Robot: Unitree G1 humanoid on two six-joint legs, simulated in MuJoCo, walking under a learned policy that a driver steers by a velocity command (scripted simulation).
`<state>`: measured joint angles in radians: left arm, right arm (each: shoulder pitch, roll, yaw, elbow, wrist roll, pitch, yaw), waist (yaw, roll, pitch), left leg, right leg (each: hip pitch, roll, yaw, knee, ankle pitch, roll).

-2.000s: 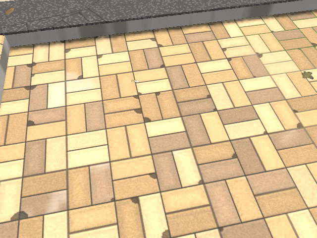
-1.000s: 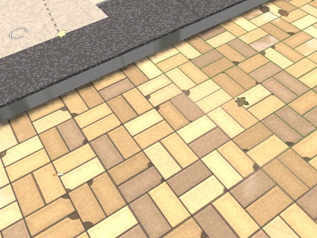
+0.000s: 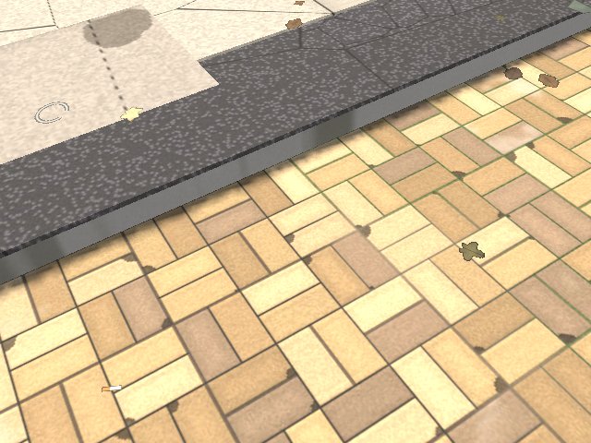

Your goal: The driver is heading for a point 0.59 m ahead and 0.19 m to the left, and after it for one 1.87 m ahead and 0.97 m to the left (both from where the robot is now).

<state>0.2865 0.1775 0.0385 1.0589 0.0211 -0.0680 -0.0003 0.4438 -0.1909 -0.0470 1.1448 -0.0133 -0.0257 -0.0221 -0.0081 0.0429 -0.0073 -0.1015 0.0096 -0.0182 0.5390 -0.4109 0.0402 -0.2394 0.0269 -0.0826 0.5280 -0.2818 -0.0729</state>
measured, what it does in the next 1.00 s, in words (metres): walks ahead, turning left: left foot, then right foot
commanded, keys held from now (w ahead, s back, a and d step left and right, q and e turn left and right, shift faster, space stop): w+q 0.78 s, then q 0.22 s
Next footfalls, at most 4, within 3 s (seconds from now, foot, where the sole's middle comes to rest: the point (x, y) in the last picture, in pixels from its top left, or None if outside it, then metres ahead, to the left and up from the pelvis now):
0.44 left None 0.36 0.07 -0.77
0.98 right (301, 372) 0.71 0.05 -0.77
1.44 left None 0.53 0.20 -0.77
1.80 right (306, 392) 0.66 0.04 -0.77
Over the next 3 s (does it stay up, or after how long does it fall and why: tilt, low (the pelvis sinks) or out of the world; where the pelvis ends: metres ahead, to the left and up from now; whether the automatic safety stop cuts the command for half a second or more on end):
stays up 0.59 0.13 0.01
